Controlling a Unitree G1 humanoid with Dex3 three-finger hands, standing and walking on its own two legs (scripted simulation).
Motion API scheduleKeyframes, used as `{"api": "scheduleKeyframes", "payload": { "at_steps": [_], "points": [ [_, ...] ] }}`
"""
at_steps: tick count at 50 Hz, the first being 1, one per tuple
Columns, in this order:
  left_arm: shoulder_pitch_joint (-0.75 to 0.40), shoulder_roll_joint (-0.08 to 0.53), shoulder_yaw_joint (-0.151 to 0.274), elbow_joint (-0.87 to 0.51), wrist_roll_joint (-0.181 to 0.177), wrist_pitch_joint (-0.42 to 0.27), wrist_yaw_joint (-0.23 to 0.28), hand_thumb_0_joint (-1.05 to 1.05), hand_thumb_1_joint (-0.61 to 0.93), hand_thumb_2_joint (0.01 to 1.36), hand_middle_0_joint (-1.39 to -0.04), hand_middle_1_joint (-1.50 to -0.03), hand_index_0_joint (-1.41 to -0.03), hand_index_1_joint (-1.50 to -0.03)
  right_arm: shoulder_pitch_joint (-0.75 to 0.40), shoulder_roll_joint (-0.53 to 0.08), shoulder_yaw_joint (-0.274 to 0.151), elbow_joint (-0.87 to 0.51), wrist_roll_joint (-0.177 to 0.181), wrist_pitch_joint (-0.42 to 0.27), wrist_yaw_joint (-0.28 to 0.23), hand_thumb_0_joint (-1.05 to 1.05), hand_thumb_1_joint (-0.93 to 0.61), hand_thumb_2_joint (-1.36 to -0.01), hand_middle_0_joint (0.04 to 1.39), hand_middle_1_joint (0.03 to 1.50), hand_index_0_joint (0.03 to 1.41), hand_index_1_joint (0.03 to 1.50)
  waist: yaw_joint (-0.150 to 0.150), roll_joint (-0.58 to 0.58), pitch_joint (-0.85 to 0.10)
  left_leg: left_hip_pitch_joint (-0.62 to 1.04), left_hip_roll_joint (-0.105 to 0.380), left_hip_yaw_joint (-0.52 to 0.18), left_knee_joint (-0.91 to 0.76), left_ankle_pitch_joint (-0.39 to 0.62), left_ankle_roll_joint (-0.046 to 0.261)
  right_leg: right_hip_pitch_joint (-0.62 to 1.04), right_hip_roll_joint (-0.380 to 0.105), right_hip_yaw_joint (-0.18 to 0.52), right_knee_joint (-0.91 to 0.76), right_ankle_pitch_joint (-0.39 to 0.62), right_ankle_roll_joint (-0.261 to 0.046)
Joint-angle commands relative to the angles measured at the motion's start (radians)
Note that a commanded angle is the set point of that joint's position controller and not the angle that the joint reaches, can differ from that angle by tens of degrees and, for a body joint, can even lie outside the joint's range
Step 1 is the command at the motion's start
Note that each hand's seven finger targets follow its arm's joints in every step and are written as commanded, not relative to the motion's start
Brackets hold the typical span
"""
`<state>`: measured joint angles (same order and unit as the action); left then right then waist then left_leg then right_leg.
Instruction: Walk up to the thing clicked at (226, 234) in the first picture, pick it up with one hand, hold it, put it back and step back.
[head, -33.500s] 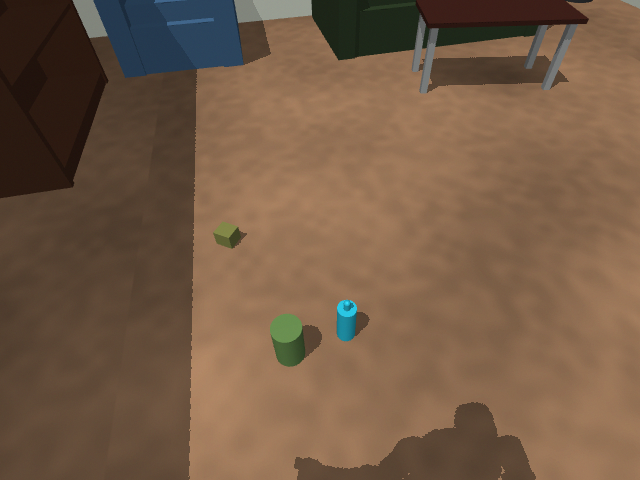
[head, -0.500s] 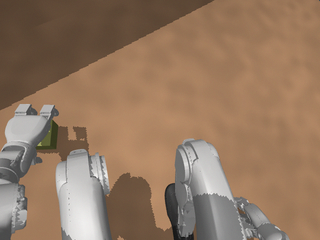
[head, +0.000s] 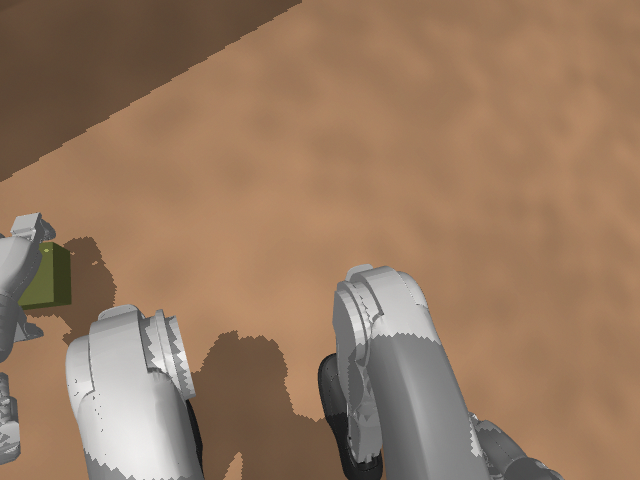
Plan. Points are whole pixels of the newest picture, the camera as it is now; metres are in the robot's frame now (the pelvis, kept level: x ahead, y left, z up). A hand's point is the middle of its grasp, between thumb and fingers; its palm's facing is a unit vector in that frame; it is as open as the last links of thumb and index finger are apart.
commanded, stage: rest palm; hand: left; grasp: from above
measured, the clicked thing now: (31, 277) +0.38 +0.33 -0.26
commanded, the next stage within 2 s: close in 0.96 s
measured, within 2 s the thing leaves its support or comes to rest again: neither
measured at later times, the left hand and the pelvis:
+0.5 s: hand (40, 292) +0.36 +0.31 -0.23, palm faces -0.43 -0.05 -0.90, open 13.4 cm; pelvis +0.00 +0.01 +0.00, yaw -1 degrees
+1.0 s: hand (44, 300) +0.35 +0.30 -0.23, palm faces -0.48 -0.12 -0.87, open 13.0 cm; pelvis -0.01 +0.01 +0.00, yaw -2 degrees
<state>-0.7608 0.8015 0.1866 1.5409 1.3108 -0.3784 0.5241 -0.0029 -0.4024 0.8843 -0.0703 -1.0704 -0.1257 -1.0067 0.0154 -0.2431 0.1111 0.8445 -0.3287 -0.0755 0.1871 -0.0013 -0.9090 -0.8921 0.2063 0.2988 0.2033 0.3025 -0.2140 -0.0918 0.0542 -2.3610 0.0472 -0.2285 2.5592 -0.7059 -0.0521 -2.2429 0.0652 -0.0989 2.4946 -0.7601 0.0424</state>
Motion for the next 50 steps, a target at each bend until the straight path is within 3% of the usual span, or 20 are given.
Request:
{"api": "scheduleKeyframes", "payload": {
  "at_steps": [1,5,10,13,15,19,23,24,25,26,27,29,32,34,36,41,42,44,48,50],
  "points": [
    [-0.201,0.215,-0.003,-0.152,0.003,-0.091,0.049,0.0,-0.382,0.871,-0.088,-1.007,-0.142,-0.95,0.139,-0.272,-0.071,-0.03,-0.008,0.001,-0.002,0.0,-0.896,-0.896,0.2,0.299,0.2,0.299,0.005,0.357,-0.686,0.532,-0.009,0.131,-0.219,0.236,0.059,0.315,0.036,-0.107,-0.25,0.309,-0.063],
    [-0.15,0.189,-0.033,-0.118,0.05,-0.106,0.128,0.0,-0.368,0.835,-0.066,-1.007,-0.133,-0.937,0.078,-0.278,-0.07,-0.017,-0.019,-0.002,-0.001,0.0,-0.892,-0.894,0.2,0.299,0.2,0.299,0.029,0.371,-0.626,0.517,-0.01,0.129,-0.234,0.156,0.05,0.246,0.045,-0.114,-0.244,0.207,-0.077],
    [-0.152,0.155,-0.061,-0.102,0.087,-0.044,0.255,0.0,-0.381,0.859,-0.08,-1.019,-0.137,-0.958,0.046,-0.291,-0.066,0.01,-0.026,-0.015,0.003,0.0,-0.895,-0.895,0.2,0.299,0.2,0.299,0.031,0.368,-0.641,0.508,-0.014,0.135,-0.245,0.167,0.043,0.217,0.056,-0.114,-0.246,0.219,-0.08],
    [-0.169,0.121,-0.099,-0.069,0.083,0.02,0.307,0.0,-0.383,0.874,-0.089,-1.037,-0.142,-0.982,0.018,-0.289,-0.061,0.015,-0.019,-0.033,0.014,0.0,-0.899,-0.897,0.2,0.299,0.2,0.299,0.027,0.36,-0.635,0.486,-0.012,0.138,-0.249,0.155,0.045,0.191,0.059,-0.11,-0.243,0.221,-0.083],
    [-0.206,0.108,-0.112,-0.054,0.067,0.059,0.321,0.0,-0.37,0.863,-0.092,-1.052,-0.152,-0.989,0.011,-0.295,-0.059,0.009,-0.013,-0.048,0.02,0.0,-0.901,-0.897,0.2,0.299,0.2,0.299,0.006,0.367,-0.619,0.469,-0.01,0.14,-0.239,0.151,0.047,0.192,0.054,-0.106,-0.248,0.232,-0.078],
    [-0.236,0.109,-0.131,-0.028,0.03,0.134,0.312,0.0,-0.396,0.847,-0.055,-1.094,-0.128,-1.017,0.013,-0.299,-0.06,0.016,-0.006,-0.077,0.032,0.0,-0.903,-0.898,0.2,0.299,0.2,0.299,0.004,0.364,-0.61,0.456,-0.004,0.143,-0.236,0.127,0.051,0.207,0.044,-0.092,-0.257,0.217,-0.077],
    [-0.251,0.097,-0.133,-0.009,-0.021,0.167,0.25,0.0,-0.379,0.84,-0.055,-1.126,-0.141,-1.037,0.031,-0.296,-0.063,0.008,0.001,-0.104,0.043,0.0,-0.905,-0.9,0.2,0.299,0.2,0.299,-0.008,0.318,-0.601,0.432,-0.002,0.135,-0.22,0.105,0.064,0.226,0.038,-0.086,-0.275,0.198,-0.07],
    [-0.269,0.116,-0.116,-0.02,-0.03,0.165,0.229,0.0,-0.377,0.847,-0.06,-1.138,-0.145,-1.049,0.043,-0.298,-0.062,-0.003,0.002,-0.11,0.045,0.0,-0.906,-0.9,0.2,0.3,0.2,0.3,-0.017,0.328,-0.614,0.452,-0.003,0.134,-0.219,0.118,0.066,0.248,0.037,-0.086,-0.276,0.21,-0.066],
    [-0.266,0.117,-0.115,-0.01,-0.042,0.161,0.21,0.0,-0.368,0.848,-0.059,-1.149,-0.147,-1.057,0.042,-0.292,-0.059,-0.006,0.007,-0.114,0.047,0.0,-0.907,-0.901,0.2,0.3,0.2,0.3,-0.006,0.327,-0.617,0.453,-0.002,0.13,-0.222,0.121,0.066,0.247,0.036,-0.088,-0.27,0.212,-0.069],
    [-0.256,0.187,-0.056,-0.014,-0.043,0.154,0.195,0.0,-0.354,0.852,-0.069,-1.145,-0.156,-1.054,0.057,-0.308,-0.062,-0.023,0.004,-0.118,0.047,0.0,-0.905,-0.901,0.2,0.3,0.2,0.3,-0.015,0.317,-0.634,0.468,-0.005,0.126,-0.216,0.153,0.067,0.279,0.033,-0.098,-0.259,0.244,-0.065],
    [-0.223,0.21,-0.031,-0.004,-0.039,0.149,0.176,0.0,-0.362,0.873,-0.077,-1.141,-0.157,-1.058,0.077,-0.309,-0.062,-0.024,0.007,-0.114,0.046,0.0,-0.907,-0.901,0.2,0.3,0.2,0.3,-0.01,0.315,-0.649,0.49,-0.004,0.127,-0.211,0.182,0.068,0.301,0.031,-0.099,-0.248,0.277,-0.062],
    [-0.169,0.203,-0.014,0.009,-0.054,0.126,0.15,0.0,-0.342,0.889,-0.097,-1.141,-0.172,-1.063,0.082,-0.288,-0.056,-0.022,0.007,-0.104,0.043,0.0,-0.908,-0.902,0.2,0.3,0.2,0.3,0.001,0.312,-0.655,0.478,-0.006,0.126,-0.217,0.204,0.067,0.329,0.033,-0.103,-0.25,0.301,-0.063],
    [-0.17,0.182,-0.029,-0.003,-0.055,0.08,0.103,0.0,-0.347,0.869,-0.099,-1.127,-0.173,-1.05,0.092,-0.269,-0.025,-0.032,-0.001,-0.09,0.051,0.0,-0.91,-0.904,0.2,0.3,0.2,0.3,-0.019,0.322,-0.646,0.485,-0.006,0.127,-0.202,0.248,0.065,0.353,0.038,-0.114,-0.239,0.365,-0.054],
    [-0.127,0.207,-0.005,-0.036,-0.062,0.044,0.085,0.0,-0.35,0.86,-0.099,-1.117,-0.172,-1.041,0.09,-0.27,-0.029,-0.035,0.005,-0.075,0.046,0.0,-0.911,-0.904,0.2,0.3,0.2,0.3,0.006,0.357,-0.668,0.507,-0.002,0.127,-0.208,0.272,0.06,0.385,0.042,-0.109,-0.244,0.385,-0.056],
    [-0.105,0.17,-0.04,-0.013,-0.054,0.017,0.07,0.0,-0.339,0.894,-0.111,-1.113,-0.177,-1.044,0.092,-0.265,-0.013,-0.045,-0.004,-0.066,0.05,0.0,-0.908,-0.903,0.2,0.3,0.2,0.3,-0.01,0.348,-0.645,0.496,0.0,0.123,-0.198,0.27,0.06,0.377,0.044,-0.115,-0.237,0.383,-0.053],
    [-0.06,0.193,-0.022,-0.014,-0.024,-0.045,0.094,0.0,-0.345,0.896,-0.1,-1.089,-0.161,-1.026,0.095,-0.289,-0.004,-0.044,-0.014,-0.042,0.051,0.0,-0.901,-0.9,0.2,0.3,0.2,0.3,0.003,0.341,-0.627,0.502,-0.001,0.107,-0.213,0.247,0.057,0.359,0.051,-0.14,-0.236,0.347,-0.055],
    [-0.124,0.179,-0.054,-0.071,-0.024,-0.061,0.107,0.0,-0.349,0.88,-0.1,-1.069,-0.159,-1.007,0.077,-0.317,-0.025,-0.049,-0.022,-0.043,0.048,0.0,-0.9,-0.9,0.2,0.3,0.2,0.3,-0.008,0.347,-0.602,0.478,-0.003,0.102,-0.221,0.195,0.055,0.319,0.052,-0.143,-0.241,0.292,-0.061],
    [-0.073,0.198,-0.036,-0.042,0.008,-0.06,0.138,0.0,-0.352,0.877,-0.093,-1.072,-0.153,-1.009,0.07,-0.307,-0.014,-0.054,-0.021,-0.04,0.046,0.0,-0.899,-0.9,0.2,0.3,0.2,0.3,0.006,0.331,-0.61,0.477,-0.003,0.101,-0.226,0.192,0.054,0.32,0.058,-0.141,-0.246,0.281,-0.063],
    [-0.106,0.175,-0.069,-0.058,0.033,-0.047,0.213,0.0,-0.329,0.882,-0.111,-1.056,-0.168,-0.997,0.039,-0.313,-0.024,-0.027,-0.034,-0.049,0.041,0.0,-0.897,-0.898,0.2,0.3,0.2,0.3,0.003,0.33,-0.559,0.44,-0.002,0.107,-0.235,0.089,0.048,0.243,0.062,-0.135,-0.254,0.164,-0.075],
    [-0.124,0.164,-0.087,-0.066,0.049,-0.026,0.25,0.0,-0.325,0.865,-0.109,-1.054,-0.169,-0.991,0.037,-0.317,-0.025,-0.016,-0.039,-0.063,0.041,0.0,-0.897,-0.898,0.2,0.3,0.2,0.3,0.0,0.34,-0.558,0.438,0.0,0.112,-0.237,0.085,0.045,0.236,0.062,-0.129,-0.257,0.165,-0.076]
  ]
}}
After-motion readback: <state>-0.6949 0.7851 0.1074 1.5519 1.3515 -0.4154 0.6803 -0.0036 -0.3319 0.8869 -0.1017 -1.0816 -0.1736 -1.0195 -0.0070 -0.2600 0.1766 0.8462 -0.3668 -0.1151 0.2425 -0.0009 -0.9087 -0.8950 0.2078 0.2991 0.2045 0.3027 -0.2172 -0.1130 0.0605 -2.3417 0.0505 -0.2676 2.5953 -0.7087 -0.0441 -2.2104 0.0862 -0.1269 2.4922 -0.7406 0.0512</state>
